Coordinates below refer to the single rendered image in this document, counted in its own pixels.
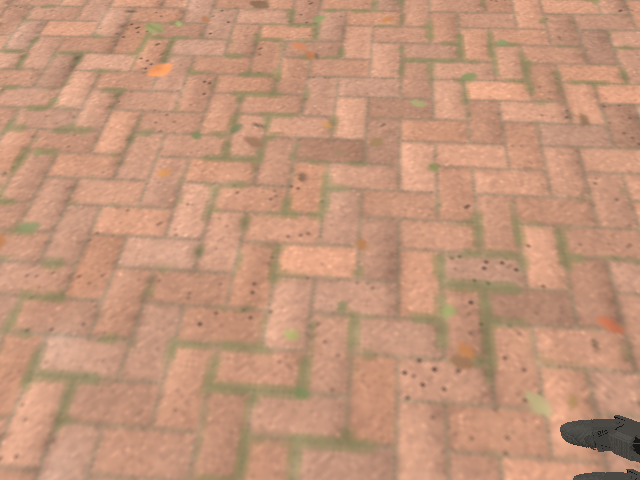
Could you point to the robot right hand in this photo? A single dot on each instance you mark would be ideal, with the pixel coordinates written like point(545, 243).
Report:
point(620, 435)

